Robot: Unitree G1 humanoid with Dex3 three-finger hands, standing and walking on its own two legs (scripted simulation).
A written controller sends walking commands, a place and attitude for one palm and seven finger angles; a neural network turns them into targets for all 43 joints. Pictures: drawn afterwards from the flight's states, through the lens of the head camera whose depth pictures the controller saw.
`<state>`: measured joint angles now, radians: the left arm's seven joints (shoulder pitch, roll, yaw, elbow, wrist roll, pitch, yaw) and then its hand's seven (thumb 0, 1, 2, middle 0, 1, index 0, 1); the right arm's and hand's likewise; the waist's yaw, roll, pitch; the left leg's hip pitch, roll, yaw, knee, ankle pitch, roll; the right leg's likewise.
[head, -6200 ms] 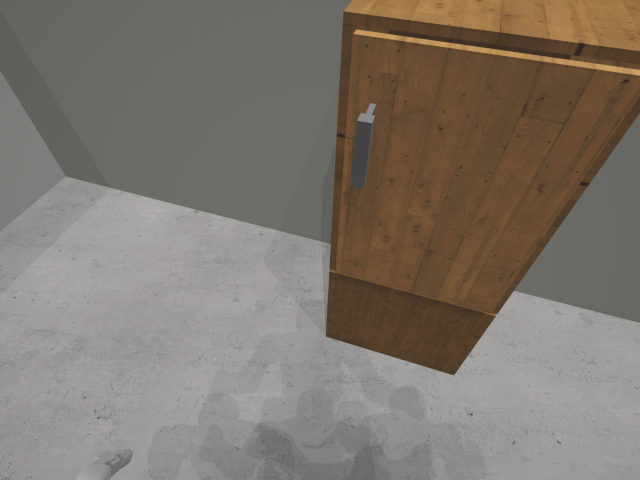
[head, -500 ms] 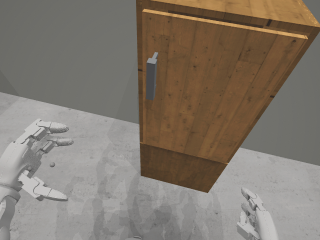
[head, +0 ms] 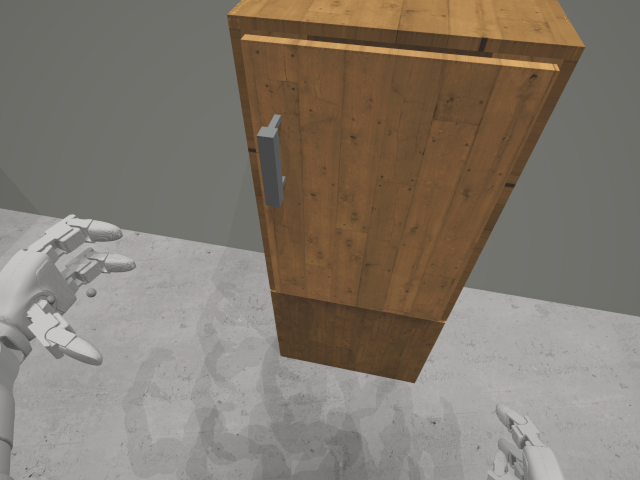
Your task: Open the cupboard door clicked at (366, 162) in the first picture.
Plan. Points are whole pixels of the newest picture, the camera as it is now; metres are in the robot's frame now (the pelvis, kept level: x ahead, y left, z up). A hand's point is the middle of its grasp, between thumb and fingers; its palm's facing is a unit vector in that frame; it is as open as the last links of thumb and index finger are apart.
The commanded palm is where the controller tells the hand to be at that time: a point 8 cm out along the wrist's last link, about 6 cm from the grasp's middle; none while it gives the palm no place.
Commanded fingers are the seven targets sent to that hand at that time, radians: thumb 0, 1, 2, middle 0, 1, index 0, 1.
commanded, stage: raise the hand with hooked fingers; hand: left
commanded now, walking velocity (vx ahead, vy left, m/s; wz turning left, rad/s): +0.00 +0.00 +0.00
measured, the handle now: (275, 161) +0.55 +0.10 +0.10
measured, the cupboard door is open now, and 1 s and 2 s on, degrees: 0 0 0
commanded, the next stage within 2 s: move the hooked fingers beside the handle in 0.34 s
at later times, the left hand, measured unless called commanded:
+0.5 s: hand (82, 298) +0.28 +0.28 +0.12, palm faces -0.10 -0.99 -0.04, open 14.0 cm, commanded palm +0.27 +0.32 +0.12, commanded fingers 0.00 -0.50 0.30 -0.30 -1.20 -0.30 -1.20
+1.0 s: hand (144, 248) +0.35 +0.24 +0.12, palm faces -0.14 -0.99 -0.02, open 14.0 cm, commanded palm +0.34 +0.28 +0.11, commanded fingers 0.00 -0.50 0.30 -0.30 -1.20 -0.30 -1.20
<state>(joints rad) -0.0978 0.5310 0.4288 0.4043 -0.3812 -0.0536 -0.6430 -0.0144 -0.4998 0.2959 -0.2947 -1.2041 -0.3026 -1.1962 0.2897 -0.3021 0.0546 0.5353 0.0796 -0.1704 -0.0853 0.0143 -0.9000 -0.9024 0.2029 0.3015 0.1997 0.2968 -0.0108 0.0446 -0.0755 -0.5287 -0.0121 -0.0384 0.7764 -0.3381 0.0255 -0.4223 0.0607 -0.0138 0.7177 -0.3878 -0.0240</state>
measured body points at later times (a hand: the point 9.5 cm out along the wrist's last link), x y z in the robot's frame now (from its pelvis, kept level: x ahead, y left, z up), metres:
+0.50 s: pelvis -0.01 +0.01 +0.00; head +0.00 +0.01 +0.45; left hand +0.28 +0.33 +0.12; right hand +0.17 -0.24 -0.06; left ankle +0.03 +0.10 -0.71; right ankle -0.01 -0.11 -0.71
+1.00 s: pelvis +0.01 +0.01 +0.00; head +0.03 +0.01 +0.45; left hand +0.35 +0.29 +0.12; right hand +0.13 -0.25 -0.08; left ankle +0.03 +0.10 -0.71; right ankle -0.01 -0.11 -0.71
